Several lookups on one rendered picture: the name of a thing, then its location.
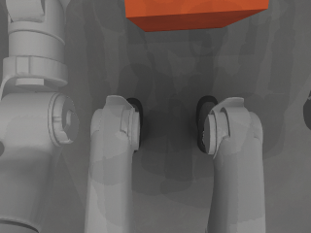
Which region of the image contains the right robot foot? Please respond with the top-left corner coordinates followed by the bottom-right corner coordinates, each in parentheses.
top-left (195, 95), bottom-right (218, 153)

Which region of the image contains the robot left forearm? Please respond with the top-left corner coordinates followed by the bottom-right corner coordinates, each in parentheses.
top-left (0, 0), bottom-right (71, 143)

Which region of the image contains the carton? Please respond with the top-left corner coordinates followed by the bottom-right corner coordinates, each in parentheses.
top-left (124, 0), bottom-right (269, 32)

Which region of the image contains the robot foot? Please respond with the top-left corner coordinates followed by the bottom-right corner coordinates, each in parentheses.
top-left (195, 95), bottom-right (218, 153)
top-left (126, 97), bottom-right (143, 153)

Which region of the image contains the robot left upper arm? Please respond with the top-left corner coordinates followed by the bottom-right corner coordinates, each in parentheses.
top-left (0, 92), bottom-right (79, 233)

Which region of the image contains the left robot foot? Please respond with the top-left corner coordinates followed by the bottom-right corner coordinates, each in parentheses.
top-left (126, 97), bottom-right (143, 153)

